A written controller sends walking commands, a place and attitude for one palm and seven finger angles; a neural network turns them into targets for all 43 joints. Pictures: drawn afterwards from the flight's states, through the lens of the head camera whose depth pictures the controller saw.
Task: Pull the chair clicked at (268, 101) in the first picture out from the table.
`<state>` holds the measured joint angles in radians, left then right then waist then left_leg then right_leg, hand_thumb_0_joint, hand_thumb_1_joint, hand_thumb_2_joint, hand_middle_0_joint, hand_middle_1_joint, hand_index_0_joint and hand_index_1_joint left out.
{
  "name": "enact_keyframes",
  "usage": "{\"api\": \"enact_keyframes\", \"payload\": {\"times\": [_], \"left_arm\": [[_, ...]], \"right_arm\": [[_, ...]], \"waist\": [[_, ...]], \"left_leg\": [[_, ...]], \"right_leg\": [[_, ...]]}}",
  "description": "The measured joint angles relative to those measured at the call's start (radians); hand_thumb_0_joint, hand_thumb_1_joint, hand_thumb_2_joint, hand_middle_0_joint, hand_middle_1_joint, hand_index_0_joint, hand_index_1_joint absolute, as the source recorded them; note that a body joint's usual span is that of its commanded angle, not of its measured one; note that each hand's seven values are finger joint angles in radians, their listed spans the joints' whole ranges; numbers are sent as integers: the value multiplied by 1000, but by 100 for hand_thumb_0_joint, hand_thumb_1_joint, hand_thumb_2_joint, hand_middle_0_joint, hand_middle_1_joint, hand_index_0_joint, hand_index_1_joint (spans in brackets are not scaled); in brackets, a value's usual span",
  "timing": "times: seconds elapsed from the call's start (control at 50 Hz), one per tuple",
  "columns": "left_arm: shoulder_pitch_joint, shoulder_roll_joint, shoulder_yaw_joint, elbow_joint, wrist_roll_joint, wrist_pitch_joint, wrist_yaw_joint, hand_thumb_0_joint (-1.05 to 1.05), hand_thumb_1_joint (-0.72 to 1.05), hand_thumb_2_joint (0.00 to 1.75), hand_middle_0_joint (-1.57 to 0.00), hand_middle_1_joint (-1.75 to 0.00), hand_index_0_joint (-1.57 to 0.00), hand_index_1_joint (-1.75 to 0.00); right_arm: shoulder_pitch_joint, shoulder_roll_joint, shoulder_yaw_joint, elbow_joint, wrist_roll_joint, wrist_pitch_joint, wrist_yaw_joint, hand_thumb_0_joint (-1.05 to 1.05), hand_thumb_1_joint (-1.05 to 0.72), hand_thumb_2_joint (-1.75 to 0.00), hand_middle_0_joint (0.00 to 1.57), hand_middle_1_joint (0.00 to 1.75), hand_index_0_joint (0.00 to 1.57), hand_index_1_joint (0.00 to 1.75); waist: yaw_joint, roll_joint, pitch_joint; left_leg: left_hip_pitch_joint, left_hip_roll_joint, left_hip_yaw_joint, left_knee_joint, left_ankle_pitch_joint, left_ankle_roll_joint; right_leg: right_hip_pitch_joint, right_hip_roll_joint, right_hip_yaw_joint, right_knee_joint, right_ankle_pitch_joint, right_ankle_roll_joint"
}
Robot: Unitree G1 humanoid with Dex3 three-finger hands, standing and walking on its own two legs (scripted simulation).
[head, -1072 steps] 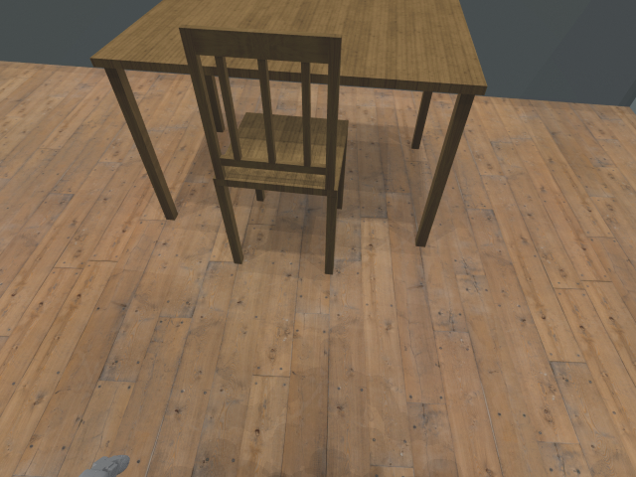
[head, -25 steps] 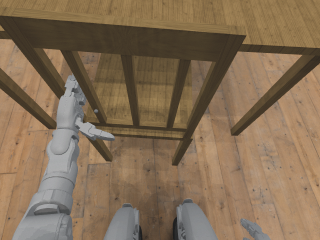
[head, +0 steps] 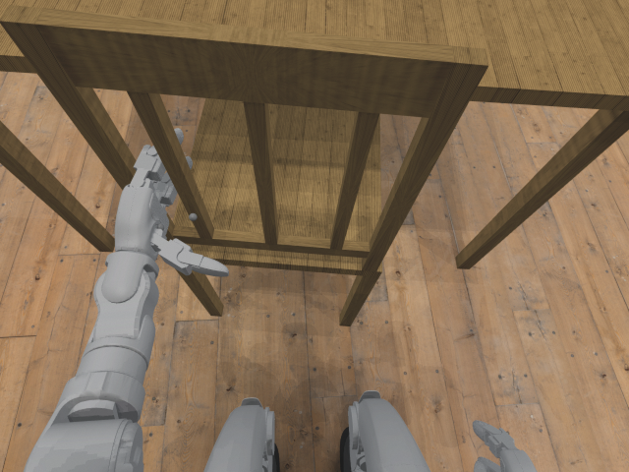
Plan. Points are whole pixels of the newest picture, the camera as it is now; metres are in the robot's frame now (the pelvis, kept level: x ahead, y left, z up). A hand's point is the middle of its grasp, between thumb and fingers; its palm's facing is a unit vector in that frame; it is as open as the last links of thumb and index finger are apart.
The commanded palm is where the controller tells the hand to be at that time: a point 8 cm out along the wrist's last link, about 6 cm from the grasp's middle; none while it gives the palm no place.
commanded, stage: hook a spindle and tug to test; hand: left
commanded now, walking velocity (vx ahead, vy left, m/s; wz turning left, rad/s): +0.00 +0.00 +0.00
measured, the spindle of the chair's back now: (266, 186) +0.46 +0.06 +0.02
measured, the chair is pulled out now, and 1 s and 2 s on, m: -0.01 0.01 0.10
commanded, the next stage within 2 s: step backward, pulling the chair out in 1.24 s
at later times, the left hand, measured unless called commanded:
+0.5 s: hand (195, 203) +0.44 +0.15 +0.02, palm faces -0.04 -1.00 -0.04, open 7.7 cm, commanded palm +0.41 +0.19 +0.02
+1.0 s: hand (196, 221) +0.42 +0.14 +0.02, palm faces -0.05 -1.00 -0.02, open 5.3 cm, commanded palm +0.38 +0.20 +0.02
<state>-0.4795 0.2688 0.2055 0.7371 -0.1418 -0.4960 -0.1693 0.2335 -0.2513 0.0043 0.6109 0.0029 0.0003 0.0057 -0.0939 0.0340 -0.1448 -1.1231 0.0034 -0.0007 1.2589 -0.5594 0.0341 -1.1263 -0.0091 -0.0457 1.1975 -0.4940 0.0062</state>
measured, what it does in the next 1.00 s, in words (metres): stands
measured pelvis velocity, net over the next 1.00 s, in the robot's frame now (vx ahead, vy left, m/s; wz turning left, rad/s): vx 0.03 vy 0.00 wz -0.02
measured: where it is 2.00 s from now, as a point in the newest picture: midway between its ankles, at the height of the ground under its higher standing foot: outside the picture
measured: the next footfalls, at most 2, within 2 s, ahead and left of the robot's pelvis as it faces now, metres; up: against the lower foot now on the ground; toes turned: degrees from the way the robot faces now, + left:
none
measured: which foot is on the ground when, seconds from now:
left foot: down 0.00-1.00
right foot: down 0.00-1.00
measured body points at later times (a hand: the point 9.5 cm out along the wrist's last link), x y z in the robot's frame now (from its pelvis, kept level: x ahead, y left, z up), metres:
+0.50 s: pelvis +0.01 +0.00 +0.00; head +0.15 +0.01 +0.43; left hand +0.44 +0.20 +0.02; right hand +0.10 -0.26 -0.12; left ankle +0.01 +0.10 -0.63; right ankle +0.04 -0.13 -0.63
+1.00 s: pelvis +0.03 +0.00 +0.01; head +0.16 +0.01 +0.44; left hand +0.41 +0.20 +0.02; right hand +0.13 -0.25 -0.11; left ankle +0.01 +0.10 -0.63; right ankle +0.04 -0.13 -0.63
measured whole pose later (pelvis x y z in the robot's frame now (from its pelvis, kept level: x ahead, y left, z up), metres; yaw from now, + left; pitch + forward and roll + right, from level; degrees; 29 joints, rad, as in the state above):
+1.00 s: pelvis +0.03 +0.00 +0.01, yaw -1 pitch +25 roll -2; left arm -0.30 0.23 0.18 0.54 -0.16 -0.45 -0.14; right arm 0.24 -0.23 0.00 0.55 0.01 0.03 0.04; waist -0.09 0.03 -0.16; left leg -1.06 0.01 0.02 1.21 -0.59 0.04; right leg -1.08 0.00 -0.02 1.15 -0.51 0.02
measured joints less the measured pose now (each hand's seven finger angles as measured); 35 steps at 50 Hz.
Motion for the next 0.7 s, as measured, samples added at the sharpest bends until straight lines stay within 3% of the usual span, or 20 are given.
{"api": "enact_keyframes", "payload": {"times": [0.18, 0.38, 0.62, 0.7], "left_arm": [[-35, -7, 2, 41, 10, 7, 40, -2, -42, 34, -29, -82, -28, -82], [-54, 9, 16, 49, 4, 7, 29, -1, 0, 52, -42, -126, -41, -129], [-28, 2, 11, 17, 0, 23, 24, 0, 63, 79, -43, -139, -45, -142], [-5, -5, 11, -9, -4, 28, 25, 0, 73, 82, -42, -140, -44, -142]], "right_arm": [[6, 2, 2, 1, -1, 2, 3, 1, -90, -90, 20, 30, 21, 29], [15, 1, 0, 2, 0, 12, 6, 1, -90, -90, 20, 30, 21, 29], [21, 1, -5, -10, 3, 22, 13, 1, -90, -90, 20, 30, 21, 29], [17, 5, -4, -18, 3, 27, 17, 1, -90, -90, 20, 30, 21, 29]], "waist": [[-3, 0, -4], [-8, -3, -3], [-8, -1, -10], [-8, -2, -13]], "left_leg": [[-6, -2, 0, 3, 2, -1], [-15, 1, 0, 5, -4, -2], [3, 3, 5, -12, -12, 2], [10, 4, 10, -18, -15, 4]], "right_leg": [[-8, -2, 0, 7, -1, -2], [-17, 2, 0, 8, -5, -3], [0, 4, 6, -12, -9, 2], [5, 5, 10, -17, -11, 4]]}}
